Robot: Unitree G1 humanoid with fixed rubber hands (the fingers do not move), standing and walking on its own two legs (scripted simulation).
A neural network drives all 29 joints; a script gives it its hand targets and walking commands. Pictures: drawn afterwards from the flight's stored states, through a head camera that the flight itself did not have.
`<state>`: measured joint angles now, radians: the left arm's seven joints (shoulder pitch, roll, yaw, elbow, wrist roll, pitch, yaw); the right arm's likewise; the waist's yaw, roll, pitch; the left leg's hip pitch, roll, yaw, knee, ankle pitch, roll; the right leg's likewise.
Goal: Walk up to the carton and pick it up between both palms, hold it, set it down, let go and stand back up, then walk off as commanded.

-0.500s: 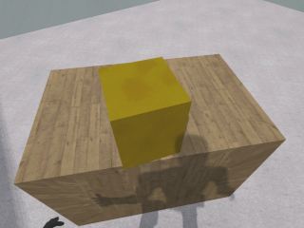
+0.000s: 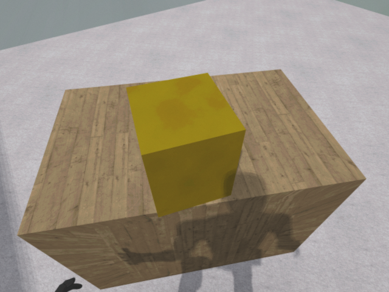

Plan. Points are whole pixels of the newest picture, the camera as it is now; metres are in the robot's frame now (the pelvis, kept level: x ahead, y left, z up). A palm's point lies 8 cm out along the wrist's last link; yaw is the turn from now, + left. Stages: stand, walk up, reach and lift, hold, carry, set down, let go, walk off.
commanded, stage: walk up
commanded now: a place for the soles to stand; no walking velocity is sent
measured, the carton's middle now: (182, 145) +0.45 +0.04 +0.03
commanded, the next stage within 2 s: reach and lift in 0.88 s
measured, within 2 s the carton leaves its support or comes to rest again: neither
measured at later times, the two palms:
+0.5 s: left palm out of the picture +0.12 +0.31 -0.09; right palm out of the picture +0.04 -0.33 -0.08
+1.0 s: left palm out of the picture +0.12 +0.31 -0.10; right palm out of the picture +0.06 -0.34 -0.09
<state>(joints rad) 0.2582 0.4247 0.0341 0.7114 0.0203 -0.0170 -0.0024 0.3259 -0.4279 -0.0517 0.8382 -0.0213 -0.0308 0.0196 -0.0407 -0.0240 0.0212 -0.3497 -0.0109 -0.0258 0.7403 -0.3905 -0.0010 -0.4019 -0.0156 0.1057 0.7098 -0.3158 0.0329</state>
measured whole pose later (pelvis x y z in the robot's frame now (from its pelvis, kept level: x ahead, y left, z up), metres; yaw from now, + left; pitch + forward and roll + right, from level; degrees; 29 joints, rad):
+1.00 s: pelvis -0.01 +0.00 -0.01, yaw +0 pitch -2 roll +0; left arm 0.15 0.42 0.03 0.71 0.06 0.31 0.02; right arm 0.21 -0.41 -0.16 0.94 -0.10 -0.15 0.05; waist -0.04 -0.02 0.08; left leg -0.35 0.01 0.01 0.78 -0.40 0.00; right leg -0.41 -0.01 0.11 0.76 -0.33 0.02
